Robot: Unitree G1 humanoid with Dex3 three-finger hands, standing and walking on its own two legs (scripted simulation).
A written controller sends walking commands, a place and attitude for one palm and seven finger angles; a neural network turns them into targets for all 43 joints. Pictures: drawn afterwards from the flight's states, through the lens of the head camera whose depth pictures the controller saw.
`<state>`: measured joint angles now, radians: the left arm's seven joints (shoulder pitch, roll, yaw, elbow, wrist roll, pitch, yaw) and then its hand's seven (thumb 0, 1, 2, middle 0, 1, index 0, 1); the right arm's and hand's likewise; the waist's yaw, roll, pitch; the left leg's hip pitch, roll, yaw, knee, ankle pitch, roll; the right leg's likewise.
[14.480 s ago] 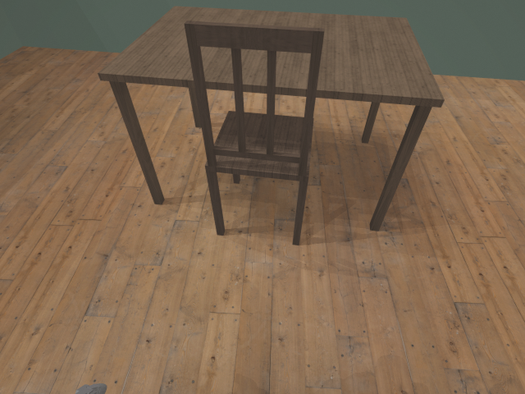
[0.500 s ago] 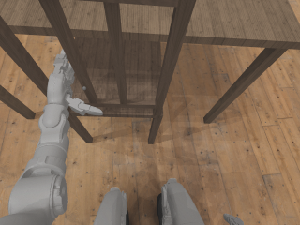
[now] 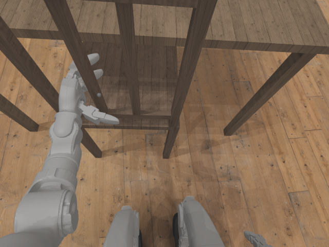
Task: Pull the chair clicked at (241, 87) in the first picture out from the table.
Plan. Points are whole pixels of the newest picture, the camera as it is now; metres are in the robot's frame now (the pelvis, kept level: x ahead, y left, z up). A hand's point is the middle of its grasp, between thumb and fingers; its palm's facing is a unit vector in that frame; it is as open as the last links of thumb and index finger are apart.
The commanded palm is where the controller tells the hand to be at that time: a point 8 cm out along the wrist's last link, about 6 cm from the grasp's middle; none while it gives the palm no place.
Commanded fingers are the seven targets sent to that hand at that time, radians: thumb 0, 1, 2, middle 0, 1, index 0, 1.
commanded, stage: hook a spindle and tug to test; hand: left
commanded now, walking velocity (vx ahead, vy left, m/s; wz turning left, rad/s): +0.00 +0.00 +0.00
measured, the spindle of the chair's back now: (87, 73) +0.50 +0.16 +0.06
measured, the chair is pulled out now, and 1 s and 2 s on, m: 0.00 0.03 0.12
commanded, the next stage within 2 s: step backward, pulling the chair out in 1.12 s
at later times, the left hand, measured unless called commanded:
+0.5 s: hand (98, 93) +0.47 +0.14 +0.02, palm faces -0.03 -1.00 -0.03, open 5.7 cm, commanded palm +0.44 +0.18 +0.03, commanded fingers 0.00 0.90 0.90 -0.50 -1.45 -0.50 -1.45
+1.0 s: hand (100, 103) +0.44 +0.13 +0.02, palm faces -0.03 -1.00 -0.03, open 5.5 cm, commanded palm +0.41 +0.18 +0.03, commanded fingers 0.00 0.90 0.90 -0.50 -1.45 -0.50 -1.45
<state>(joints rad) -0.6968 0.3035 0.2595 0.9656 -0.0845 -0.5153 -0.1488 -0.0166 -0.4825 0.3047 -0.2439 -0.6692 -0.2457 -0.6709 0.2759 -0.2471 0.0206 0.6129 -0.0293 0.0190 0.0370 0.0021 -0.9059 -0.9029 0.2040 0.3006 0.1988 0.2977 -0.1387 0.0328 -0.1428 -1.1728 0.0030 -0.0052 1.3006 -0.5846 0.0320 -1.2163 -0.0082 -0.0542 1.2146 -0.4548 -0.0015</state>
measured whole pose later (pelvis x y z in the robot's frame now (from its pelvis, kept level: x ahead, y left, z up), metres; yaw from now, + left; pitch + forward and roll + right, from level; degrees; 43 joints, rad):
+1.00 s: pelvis +0.02 -0.01 +0.01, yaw +0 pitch +25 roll -2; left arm -0.48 0.24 0.20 0.74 -0.12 -0.49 -0.11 0.00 0.71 0.76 -0.43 -1.42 -0.41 -1.45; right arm 0.25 -0.24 0.00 0.58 -0.02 0.01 0.05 0.00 -0.91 -0.90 0.20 0.30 0.20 0.30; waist -0.11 0.03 -0.16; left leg -1.09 0.01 0.00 1.25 -0.60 0.02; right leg -1.15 0.00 -0.05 1.18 -0.48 -0.01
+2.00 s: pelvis -0.02 -0.01 +0.11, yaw -1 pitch +7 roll +0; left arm -0.48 0.14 0.05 1.02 -0.09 -0.24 0.10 0.08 0.69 0.74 -0.31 -1.15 -0.49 -1.45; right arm 0.22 -0.26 -0.01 0.71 0.06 0.07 -0.11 0.00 -0.90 -0.90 0.21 0.30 0.20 0.30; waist -0.09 0.03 0.09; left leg -0.47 0.01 0.05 0.63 -0.29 -0.01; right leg -0.52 0.00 -0.01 0.55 -0.15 -0.01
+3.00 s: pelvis -0.15 +0.01 +0.09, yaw -4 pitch +2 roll +1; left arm -0.45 0.17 0.04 1.01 -0.05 -0.21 0.09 0.04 0.63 0.78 -0.31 -1.21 -0.49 -1.45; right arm 0.22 -0.19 0.00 0.74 0.02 0.01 -0.09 0.00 -0.90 -0.90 0.21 0.30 0.20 0.30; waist -0.05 0.00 0.12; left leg -0.39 0.06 0.01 0.75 -0.44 -0.06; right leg -0.56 -0.05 -0.02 0.66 -0.13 -0.01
